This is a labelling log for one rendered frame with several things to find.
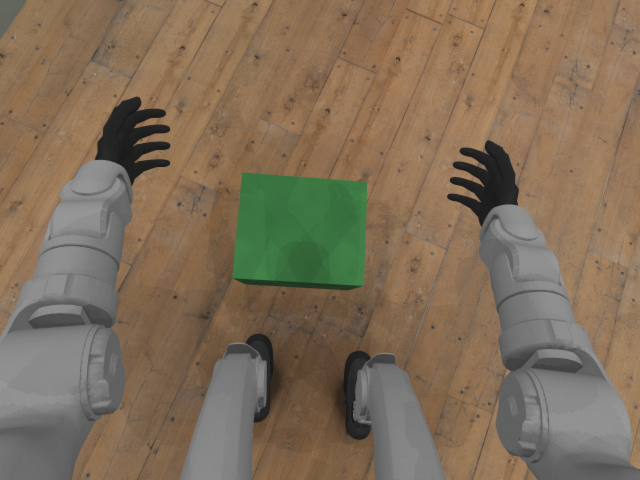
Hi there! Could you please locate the robot right foot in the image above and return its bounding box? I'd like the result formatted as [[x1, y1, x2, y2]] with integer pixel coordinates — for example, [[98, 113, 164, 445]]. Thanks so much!
[[344, 351, 371, 440]]

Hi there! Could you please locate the right robot hand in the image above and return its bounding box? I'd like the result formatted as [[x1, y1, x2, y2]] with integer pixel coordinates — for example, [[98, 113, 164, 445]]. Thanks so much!
[[447, 140, 519, 227]]

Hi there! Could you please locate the left robot hand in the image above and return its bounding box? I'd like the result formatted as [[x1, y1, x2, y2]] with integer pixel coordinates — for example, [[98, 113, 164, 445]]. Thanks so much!
[[95, 97, 170, 186]]

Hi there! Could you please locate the robot left upper arm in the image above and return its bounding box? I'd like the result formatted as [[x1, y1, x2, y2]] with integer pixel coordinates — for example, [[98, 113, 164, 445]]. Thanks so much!
[[0, 324, 126, 480]]

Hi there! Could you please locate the robot right forearm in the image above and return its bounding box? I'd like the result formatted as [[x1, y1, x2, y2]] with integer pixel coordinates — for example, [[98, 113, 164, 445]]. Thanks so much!
[[478, 204, 632, 455]]

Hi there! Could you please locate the carton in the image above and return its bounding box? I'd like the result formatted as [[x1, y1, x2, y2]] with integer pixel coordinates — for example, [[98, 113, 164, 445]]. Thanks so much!
[[232, 172, 367, 290]]

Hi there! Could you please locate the robot left forearm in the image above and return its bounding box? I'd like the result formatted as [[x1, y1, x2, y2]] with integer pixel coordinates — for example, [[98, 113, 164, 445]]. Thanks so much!
[[0, 160, 133, 342]]

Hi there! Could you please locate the robot right upper arm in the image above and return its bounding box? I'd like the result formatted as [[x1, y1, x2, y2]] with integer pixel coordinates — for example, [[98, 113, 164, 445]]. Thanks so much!
[[496, 368, 640, 480]]

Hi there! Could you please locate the robot right shin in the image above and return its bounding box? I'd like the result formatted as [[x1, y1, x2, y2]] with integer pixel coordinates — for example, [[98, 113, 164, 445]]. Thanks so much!
[[353, 353, 410, 426]]

